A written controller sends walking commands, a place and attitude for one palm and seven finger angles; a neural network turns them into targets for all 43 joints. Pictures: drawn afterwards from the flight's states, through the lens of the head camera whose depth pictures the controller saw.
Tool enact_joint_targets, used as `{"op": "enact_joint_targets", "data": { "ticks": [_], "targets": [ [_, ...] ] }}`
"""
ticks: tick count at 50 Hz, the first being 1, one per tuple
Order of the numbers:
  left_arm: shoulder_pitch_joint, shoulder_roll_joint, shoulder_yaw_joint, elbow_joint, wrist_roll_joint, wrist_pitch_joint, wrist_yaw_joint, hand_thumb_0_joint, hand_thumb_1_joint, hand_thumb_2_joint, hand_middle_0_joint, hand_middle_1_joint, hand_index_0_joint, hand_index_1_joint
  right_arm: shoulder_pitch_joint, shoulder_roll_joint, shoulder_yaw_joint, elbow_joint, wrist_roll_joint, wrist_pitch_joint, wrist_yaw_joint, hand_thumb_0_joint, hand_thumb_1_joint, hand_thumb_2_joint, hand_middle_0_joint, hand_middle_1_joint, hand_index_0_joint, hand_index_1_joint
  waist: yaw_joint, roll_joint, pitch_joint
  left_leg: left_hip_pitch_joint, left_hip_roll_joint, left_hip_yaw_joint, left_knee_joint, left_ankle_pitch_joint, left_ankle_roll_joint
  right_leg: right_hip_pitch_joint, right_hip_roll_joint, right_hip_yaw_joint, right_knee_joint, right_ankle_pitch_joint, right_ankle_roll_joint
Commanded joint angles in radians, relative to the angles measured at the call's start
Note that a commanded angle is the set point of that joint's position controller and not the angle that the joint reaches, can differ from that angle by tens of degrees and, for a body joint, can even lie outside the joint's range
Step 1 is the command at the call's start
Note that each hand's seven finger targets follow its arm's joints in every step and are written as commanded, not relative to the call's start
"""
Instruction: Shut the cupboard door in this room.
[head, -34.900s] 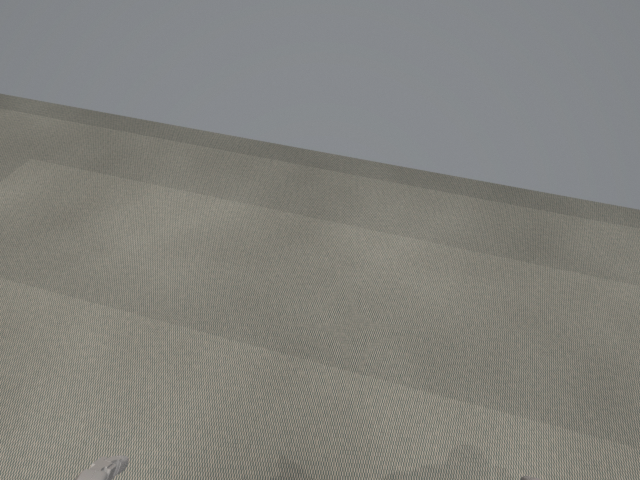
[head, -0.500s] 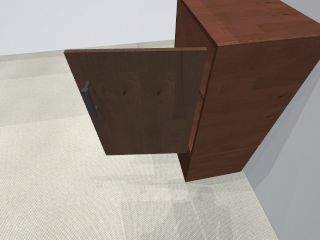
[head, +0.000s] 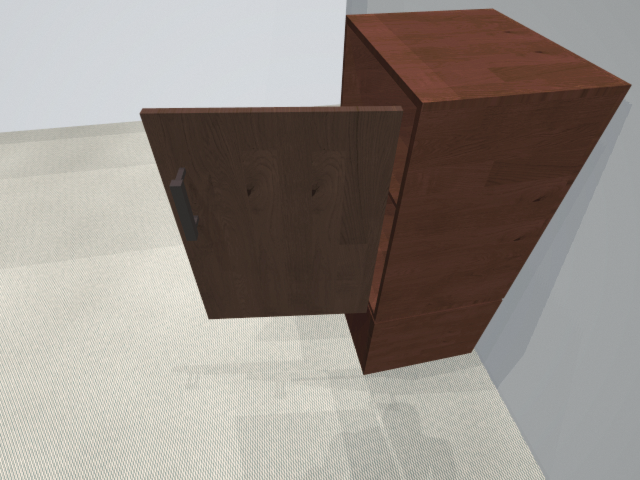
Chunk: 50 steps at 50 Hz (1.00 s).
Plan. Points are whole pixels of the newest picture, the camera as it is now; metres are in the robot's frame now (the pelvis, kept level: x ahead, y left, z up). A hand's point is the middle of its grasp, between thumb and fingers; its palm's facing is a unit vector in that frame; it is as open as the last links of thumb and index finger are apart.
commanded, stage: look again from close up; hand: left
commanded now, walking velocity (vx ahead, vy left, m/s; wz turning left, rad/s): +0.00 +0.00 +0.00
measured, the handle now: (186, 204) +0.57 +0.28 +0.01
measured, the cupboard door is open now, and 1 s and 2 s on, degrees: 81 81 81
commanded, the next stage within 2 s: shuffle to correct the standing spot in 0.14 s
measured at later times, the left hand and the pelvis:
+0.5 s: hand out of the picture -0.05 +0.16 -0.19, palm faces +0.14 -0.98 -0.13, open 7.4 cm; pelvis +0.00 +0.01 -0.01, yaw +4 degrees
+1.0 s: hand (200, 452) +0.20 +0.19 -0.16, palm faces +0.05 -0.98 -0.17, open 7.4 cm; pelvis +0.10 +0.02 -0.01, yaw +4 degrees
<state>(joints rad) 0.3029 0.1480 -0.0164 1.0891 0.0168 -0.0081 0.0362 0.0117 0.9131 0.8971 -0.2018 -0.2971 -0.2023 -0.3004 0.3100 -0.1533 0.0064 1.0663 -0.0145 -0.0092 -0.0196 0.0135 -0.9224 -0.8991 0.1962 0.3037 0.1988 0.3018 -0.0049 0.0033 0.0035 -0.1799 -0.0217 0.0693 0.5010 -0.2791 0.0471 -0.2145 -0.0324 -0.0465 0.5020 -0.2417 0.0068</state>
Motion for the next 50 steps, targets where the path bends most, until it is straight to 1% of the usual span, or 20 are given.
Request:
{"op": "enact_joint_targets", "data": {
  "ticks": [1,12,16,20,22,24,25,26,27,28,29,31,32,36,44,45,47,48,49,50],
  "targets": [
    [0.064,0.078,0.019,-0.045,0.004,-0.006,0.000,0.000,0.900,0.900,-0.200,-0.300,-0.200,-0.300,0.047,-0.103,-0.020,-0.047,-0.003,-0.013,-0.003,0.000,-0.900,-0.900,0.200,0.300,0.200,0.300,0.005,0.006,0.146,-0.199,0.121,-0.173,-0.227,-0.186,0.002,-0.015,-0.051,0.072,-0.087,-0.057,-0.041],
    [0.105,0.060,0.019,-0.033,0.001,-0.016,-0.003,0.000,0.900,0.900,-0.200,-0.300,-0.200,-0.300,0.068,-0.083,-0.015,-0.016,0.002,-0.018,-0.004,0.000,-0.900,-0.900,0.200,0.300,0.200,0.300,0.003,-0.009,0.093,-0.144,0.110,-0.147,-0.199,-0.112,0.000,-0.014,-0.069,0.093,-0.126,-0.042,-0.039],
    [0.123,0.082,0.038,-0.039,0.011,-0.008,-0.007,0.000,0.900,0.900,-0.200,-0.300,-0.200,-0.300,0.073,-0.096,-0.022,-0.012,-0.007,-0.002,0.002,0.000,-0.900,-0.900,0.200,0.300,0.200,0.300,0.014,-0.013,0.128,-0.225,0.087,-0.147,-0.163,-0.308,0.014,-0.029,-0.074,0.094,-0.116,-0.298,-0.048],
    [0.171,0.129,0.067,-0.043,0.006,-0.008,-0.006,0.000,0.900,0.900,-0.200,-0.300,-0.200,-0.300,0.067,-0.066,-0.024,-0.040,-0.010,0.007,0.006,0.000,-0.900,-0.900,0.200,0.300,0.200,0.300,0.031,-0.170,0.143,-0.319,0.003,-0.041,0.090,-0.204,0.000,-0.004,-0.200,0.259,-0.240,-0.494,-0.118],
    [0.167,0.145,0.085,-0.056,0.005,-0.016,-0.001,0.000,0.900,0.900,-0.200,-0.300,-0.200,-0.300,0.068,-0.049,-0.029,-0.050,-0.009,0.000,0.011,0.000,-0.900,-0.900,0.200,0.300,0.200,0.300,0.021,-0.214,0.107,-0.283,0.016,-0.020,0.225,-0.130,0.002,-0.028,-0.288,0.335,-0.304,-0.502,-0.161],
    [0.106,0.149,0.087,-0.078,0.008,-0.018,-0.002,0.000,0.900,0.900,-0.200,-0.300,-0.200,-0.300,0.112,-0.032,-0.027,-0.041,-0.006,-0.010,0.018,0.000,-0.900,-0.900,0.200,0.300,0.200,0.300,-0.015,-0.141,0.089,-0.137,0.024,-0.013,0.092,-0.115,0.005,-0.130,-0.269,0.228,-0.250,-0.458,-0.148],
    [0.066,0.138,0.085,-0.091,0.009,-0.011,-0.003,0.000,0.900,0.900,-0.200,-0.300,-0.200,-0.300,0.156,-0.030,-0.027,-0.024,-0.006,-0.011,0.019,0.000,-0.900,-0.900,0.200,0.300,0.200,0.300,-0.035,-0.062,0.102,-0.029,0.015,-0.010,0.008,-0.117,0.000,-0.225,-0.213,0.124,-0.175,-0.459,-0.120],
    [0.045,0.098,0.077,-0.101,0.009,-0.004,-0.009,0.000,0.900,0.900,-0.200,-0.300,-0.200,-0.300,0.218,-0.057,-0.031,-0.004,-0.010,-0.018,0.015,0.000,-0.900,-0.900,0.200,0.300,0.200,0.300,-0.062,0.068,0.121,0.010,0.062,-0.132,-0.107,-0.215,0.018,-0.298,-0.118,0.031,-0.003,-0.407,-0.084],
    [0.029,0.036,0.064,-0.125,0.005,-0.003,-0.018,0.000,0.900,0.900,-0.200,-0.300,-0.200,-0.300,0.293,-0.131,-0.048,0.014,-0.019,-0.023,0.005,0.000,-0.900,-0.900,0.200,0.300,0.200,0.300,-0.085,0.305,0.140,0.035,0.252,-0.429,-0.294,-0.392,0.085,-0.418,0.006,-0.103,0.284,-0.334,-0.034],
    [-0.029,0.032,0.059,-0.153,0.018,-0.012,-0.019,0.000,0.900,0.900,-0.200,-0.300,-0.200,-0.300,0.315,-0.142,-0.049,0.021,-0.017,-0.031,-0.005,0.000,-0.900,-0.900,0.200,0.300,0.200,0.300,-0.090,0.300,0.197,0.042,0.330,-0.581,-0.386,-0.352,0.155,-0.510,0.009,-0.041,0.457,-0.303,-0.042],
    [-0.031,0.045,0.062,-0.144,0.022,-0.018,-0.023,0.000,0.900,0.900,-0.200,-0.300,-0.200,-0.300,0.270,-0.124,-0.041,0.017,-0.012,-0.033,-0.008,0.000,-0.900,-0.900,0.200,0.300,0.200,0.300,-0.058,0.205,0.215,-0.001,0.330,-0.552,-0.381,-0.302,0.179,-0.512,-0.040,0.018,0.542,-0.234,-0.054],
    [-0.020,0.032,0.064,-0.128,0.019,-0.030,-0.039,0.000,0.900,0.900,-0.200,-0.300,-0.200,-0.300,0.202,-0.093,-0.032,-0.009,-0.009,-0.056,-0.007,0.000,-0.900,-0.900,0.200,0.300,0.200,0.300,-0.026,0.041,0.180,-0.004,0.311,-0.469,-0.362,-0.137,0.196,-0.501,-0.071,0.032,0.593,-0.125,-0.045],
    [-0.009,0.019,0.061,-0.118,0.016,-0.031,-0.043,0.000,0.900,0.900,-0.200,-0.300,-0.200,-0.300,0.186,-0.091,-0.028,-0.012,-0.008,-0.065,-0.007,0.000,-0.900,-0.900,0.200,0.300,0.200,0.300,-0.014,0.025,0.154,0.022,0.284,-0.388,-0.349,0.004,0.186,-0.476,-0.071,0.023,0.580,-0.072,-0.035],
    [-0.037,0.011,0.056,-0.123,0.007,-0.025,-0.045,0.000,0.900,0.900,-0.200,-0.300,-0.200,-0.300,0.209,-0.087,-0.021,0.009,-0.003,-0.085,-0.016,0.000,-0.900,-0.900,0.200,0.300,0.200,0.300,-0.014,0.061,0.070,0.119,0.234,-0.213,-0.299,0.417,0.174,-0.415,-0.053,-0.012,0.479,-0.020,-0.012],
    [-0.193,0.017,0.054,-0.176,0.005,-0.032,-0.042,0.000,0.900,0.900,-0.200,-0.300,-0.200,-0.300,0.251,-0.090,-0.028,0.051,-0.018,-0.069,-0.015,0.000,-0.900,-0.900,0.200,0.300,0.200,0.300,-0.050,0.078,0.079,0.163,0.245,-0.172,-0.230,0.562,0.165,-0.302,-0.007,-0.051,0.196,-0.055,-0.036],
    [-0.192,0.024,0.055,-0.177,0.006,-0.034,-0.039,0.000,0.900,0.900,-0.200,-0.300,-0.200,-0.300,0.246,-0.085,-0.027,0.053,-0.018,-0.067,-0.014,0.000,-0.900,-0.900,0.200,0.300,0.200,0.300,-0.042,0.068,0.082,0.141,0.242,-0.169,-0.204,0.595,0.157,-0.252,0.002,-0.054,0.147,-0.053,-0.041],
    [-0.075,0.041,0.062,-0.141,0.006,-0.044,-0.034,0.000,0.900,0.900,-0.200,-0.300,-0.200,-0.300,0.222,-0.091,-0.027,0.049,-0.008,-0.063,-0.013,0.000,-0.900,-0.900,0.200,0.300,0.200,0.300,0.017,0.015,0.023,0.093,0.203,-0.129,-0.072,0.615,0.115,-0.033,0.031,-0.065,0.009,0.042,-0.046],
    [0.022,0.067,0.072,-0.108,0.006,-0.053,-0.030,0.000,0.900,0.900,-0.200,-0.300,-0.200,-0.300,0.204,-0.090,-0.028,0.043,0.001,-0.065,-0.010,0.000,-0.900,-0.900,0.200,0.300,0.200,0.300,0.061,-0.020,-0.037,0.009,0.167,-0.096,0.039,0.554,0.084,0.154,0.007,-0.027,-0.023,0.123,-0.061],
    [0.129,0.132,0.088,-0.078,0.010,-0.061,-0.020,0.000,0.900,0.900,-0.200,-0.300,-0.200,-0.300,0.201,-0.064,-0.026,0.026,0.010,-0.068,-0.004,0.000,-0.900,-0.900,0.200,0.300,0.200,0.300,0.098,-0.146,-0.098,-0.207,0.094,-0.050,0.226,0.302,0.046,0.391,-0.160,0.178,-0.016,0.208,-0.125],
    [0.197,0.203,0.101,-0.062,0.005,-0.056,-0.013,0.000,0.900,0.900,-0.200,-0.300,-0.200,-0.300,0.216,-0.041,-0.028,-0.002,0.009,-0.065,-0.002,0.000,-0.900,-0.900,0.200,0.300,0.200,0.300,0.099,-0.268,-0.143,-0.413,-0.028,0.035,0.487,-0.281,0.000,0.520,-0.408,0.472,-0.126,0.315,-0.259]
  ]
}}
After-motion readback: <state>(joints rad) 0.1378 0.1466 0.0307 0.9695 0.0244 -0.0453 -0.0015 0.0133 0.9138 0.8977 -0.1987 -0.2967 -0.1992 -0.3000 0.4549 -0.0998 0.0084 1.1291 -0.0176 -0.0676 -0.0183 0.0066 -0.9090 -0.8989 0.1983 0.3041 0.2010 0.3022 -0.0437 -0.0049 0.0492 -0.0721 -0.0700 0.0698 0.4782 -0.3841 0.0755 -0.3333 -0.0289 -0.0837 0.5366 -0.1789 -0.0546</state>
